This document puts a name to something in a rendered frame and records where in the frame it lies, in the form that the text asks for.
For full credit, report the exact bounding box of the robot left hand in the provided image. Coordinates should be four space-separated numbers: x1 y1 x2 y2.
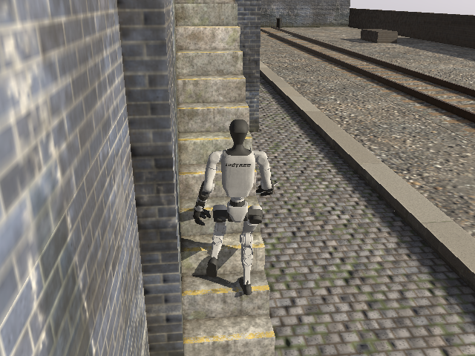
193 209 211 225

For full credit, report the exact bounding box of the right robot forearm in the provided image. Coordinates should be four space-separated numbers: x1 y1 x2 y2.
265 179 274 193

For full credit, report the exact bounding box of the left robot upper arm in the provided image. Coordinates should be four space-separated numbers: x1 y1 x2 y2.
202 151 223 193

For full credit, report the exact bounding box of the left robot shin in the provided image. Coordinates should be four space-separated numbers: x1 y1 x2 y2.
212 223 223 259

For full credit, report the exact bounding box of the robot right hand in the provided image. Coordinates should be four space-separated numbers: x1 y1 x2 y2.
256 185 273 196

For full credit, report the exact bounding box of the right robot upper arm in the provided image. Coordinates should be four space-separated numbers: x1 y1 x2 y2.
254 151 272 190

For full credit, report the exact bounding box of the left robot forearm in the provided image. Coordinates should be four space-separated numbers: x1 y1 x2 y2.
195 181 210 211

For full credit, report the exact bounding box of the robot right foot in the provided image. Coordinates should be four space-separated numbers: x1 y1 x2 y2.
239 277 252 295

